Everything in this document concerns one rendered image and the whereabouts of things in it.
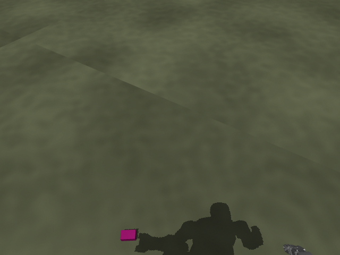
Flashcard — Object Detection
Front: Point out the small box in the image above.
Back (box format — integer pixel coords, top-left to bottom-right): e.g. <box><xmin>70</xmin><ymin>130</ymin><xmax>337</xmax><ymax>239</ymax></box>
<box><xmin>120</xmin><ymin>229</ymin><xmax>137</xmax><ymax>241</ymax></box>

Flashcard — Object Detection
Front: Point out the right robot hand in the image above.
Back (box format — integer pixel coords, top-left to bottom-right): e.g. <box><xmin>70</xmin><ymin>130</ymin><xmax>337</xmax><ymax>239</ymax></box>
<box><xmin>283</xmin><ymin>244</ymin><xmax>313</xmax><ymax>255</ymax></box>

